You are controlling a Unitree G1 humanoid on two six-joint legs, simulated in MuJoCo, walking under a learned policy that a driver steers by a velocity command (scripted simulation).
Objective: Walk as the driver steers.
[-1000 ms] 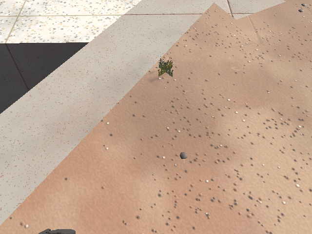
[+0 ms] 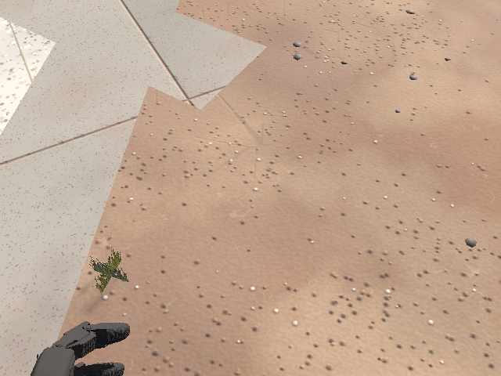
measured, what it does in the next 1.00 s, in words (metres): walks ahead: left foot, then right foot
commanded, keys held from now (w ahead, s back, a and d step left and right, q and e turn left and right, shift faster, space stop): w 0.58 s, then w+e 0.10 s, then no key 0.32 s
